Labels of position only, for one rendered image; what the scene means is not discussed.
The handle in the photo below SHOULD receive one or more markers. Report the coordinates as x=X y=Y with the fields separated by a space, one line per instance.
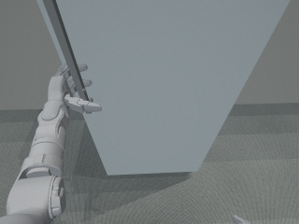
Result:
x=62 y=37

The robot left forearm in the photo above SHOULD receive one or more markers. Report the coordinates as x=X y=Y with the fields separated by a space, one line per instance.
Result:
x=47 y=150

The robot left upper arm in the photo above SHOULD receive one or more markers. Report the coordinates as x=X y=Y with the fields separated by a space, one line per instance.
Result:
x=36 y=200

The fridge door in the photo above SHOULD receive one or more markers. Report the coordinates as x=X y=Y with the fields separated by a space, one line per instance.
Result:
x=165 y=72

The left robot hand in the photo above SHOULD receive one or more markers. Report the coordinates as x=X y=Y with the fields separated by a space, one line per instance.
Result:
x=59 y=88

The right robot hand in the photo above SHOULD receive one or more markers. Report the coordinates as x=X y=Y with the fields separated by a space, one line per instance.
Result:
x=239 y=220

